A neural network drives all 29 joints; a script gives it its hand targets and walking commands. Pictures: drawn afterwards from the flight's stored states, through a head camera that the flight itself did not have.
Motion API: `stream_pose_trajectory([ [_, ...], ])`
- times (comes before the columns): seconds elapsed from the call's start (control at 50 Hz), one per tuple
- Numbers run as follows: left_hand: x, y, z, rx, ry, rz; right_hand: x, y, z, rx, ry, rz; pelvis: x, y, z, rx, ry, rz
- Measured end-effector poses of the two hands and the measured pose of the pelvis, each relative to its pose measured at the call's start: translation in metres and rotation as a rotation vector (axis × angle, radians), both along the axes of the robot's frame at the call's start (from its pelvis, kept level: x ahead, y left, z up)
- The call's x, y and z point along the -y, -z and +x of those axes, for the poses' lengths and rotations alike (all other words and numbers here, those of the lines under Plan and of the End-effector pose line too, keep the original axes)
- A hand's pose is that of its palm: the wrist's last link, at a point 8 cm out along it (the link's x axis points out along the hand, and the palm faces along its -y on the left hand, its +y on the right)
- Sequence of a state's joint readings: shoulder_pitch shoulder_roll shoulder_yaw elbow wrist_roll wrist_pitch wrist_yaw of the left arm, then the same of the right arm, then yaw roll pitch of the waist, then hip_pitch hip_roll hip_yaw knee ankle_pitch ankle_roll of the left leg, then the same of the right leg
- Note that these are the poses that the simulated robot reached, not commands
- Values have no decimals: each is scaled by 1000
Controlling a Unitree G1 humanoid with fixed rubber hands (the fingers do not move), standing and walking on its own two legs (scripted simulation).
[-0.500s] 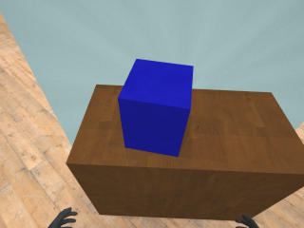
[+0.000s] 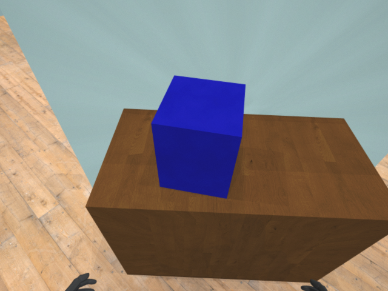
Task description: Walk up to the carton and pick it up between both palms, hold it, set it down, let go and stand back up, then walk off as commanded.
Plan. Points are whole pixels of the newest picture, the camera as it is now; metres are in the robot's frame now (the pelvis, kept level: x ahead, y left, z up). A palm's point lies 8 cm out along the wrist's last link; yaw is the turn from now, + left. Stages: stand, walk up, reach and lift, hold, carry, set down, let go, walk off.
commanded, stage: stand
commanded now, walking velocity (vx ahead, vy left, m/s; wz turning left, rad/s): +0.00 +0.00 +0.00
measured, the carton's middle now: (200, 137) +0.51 +0.00 +0.01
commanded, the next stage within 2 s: walk off in 0.18 s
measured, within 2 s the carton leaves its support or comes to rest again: neither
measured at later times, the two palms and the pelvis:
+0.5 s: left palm out of the picture +0.08 +0.28 -0.10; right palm out of the picture +0.07 -0.28 -0.11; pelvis -0.02 +0.00 -0.01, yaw +0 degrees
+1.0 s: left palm out of the picture -0.03 +0.25 -0.09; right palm out of the picture -0.03 -0.34 -0.14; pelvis -0.12 -0.04 -0.01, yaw +0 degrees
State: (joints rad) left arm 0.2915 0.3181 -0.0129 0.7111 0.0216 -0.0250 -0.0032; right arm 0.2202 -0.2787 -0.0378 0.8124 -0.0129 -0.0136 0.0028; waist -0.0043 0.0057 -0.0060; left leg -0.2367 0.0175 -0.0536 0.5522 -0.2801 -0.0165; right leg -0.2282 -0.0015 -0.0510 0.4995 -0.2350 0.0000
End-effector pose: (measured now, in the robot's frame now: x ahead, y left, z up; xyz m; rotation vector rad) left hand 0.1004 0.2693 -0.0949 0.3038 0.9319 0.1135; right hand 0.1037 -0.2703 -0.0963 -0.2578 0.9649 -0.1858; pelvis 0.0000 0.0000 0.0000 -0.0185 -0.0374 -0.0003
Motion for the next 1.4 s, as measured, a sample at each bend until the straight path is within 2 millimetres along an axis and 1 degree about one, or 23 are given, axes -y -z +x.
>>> stream_pose_trajectory([
  [0.38,-2,3,-12,-33,-9,3,1,2,-9,-20,4,1,1,-1,-5,3,0,1],
  [0.42,-5,5,-14,-44,-4,14,3,5,-15,-34,3,-5,1,1,-10,19,0,1],
  [0.48,-12,8,-20,-68,3,41,9,12,-31,-80,8,-14,2,6,-19,48,1,2],
  [0.54,-19,11,-30,-99,5,80,18,23,-49,-129,15,-17,7,12,-30,83,0,7],
  [0.6,-18,11,-45,-142,-1,119,30,34,-62,-155,18,-9,18,17,-38,98,1,21],
  [0.68,-5,13,-68,-179,2,159,53,54,-72,-185,-1,0,36,28,-56,41,12,48],
  [0.72,5,15,-83,-207,8,163,63,62,-79,-200,-1,1,42,30,-68,65,21,46],
  [0.76,13,11,-97,-229,-2,159,68,62,-89,-220,5,2,45,25,-75,75,26,56],
  [0.8,20,5,-106,-242,-6,159,71,60,-98,-233,15,6,47,20,-81,71,32,65],
  [0.9,24,-3,-116,-219,-6,160,75,52,-117,-253,15,2,49,10,-98,61,27,64],
  [1.02,17,-1,-133,-171,-24,145,68,46,-131,-241,-10,-20,42,11,-122,72,-3,48],
  [1.14,-3,12,-164,-156,-45,115,49,43,-152,-227,-30,-50,22,17,-151,83,-28,21],
  [1.22,-26,29,-186,-166,-50,96,29,44,-172,-221,-38,-70,0,27,-173,78,-41,-4],
  [1.28,-44,44,-198,-174,-47,88,14,48,-193,-213,-34,-81,-17,37,-191,115,-40,-20],
  [1.34,-55,44,-213,-181,-42,78,2,40,-211,-212,-19,-85,-27,32,-206,125,-39,-32],
  [1.4,-64,40,-234,-205,-37,77,-5,27,-224,-211,-18,-97,-34,23,-220,106,-37,-37],
])
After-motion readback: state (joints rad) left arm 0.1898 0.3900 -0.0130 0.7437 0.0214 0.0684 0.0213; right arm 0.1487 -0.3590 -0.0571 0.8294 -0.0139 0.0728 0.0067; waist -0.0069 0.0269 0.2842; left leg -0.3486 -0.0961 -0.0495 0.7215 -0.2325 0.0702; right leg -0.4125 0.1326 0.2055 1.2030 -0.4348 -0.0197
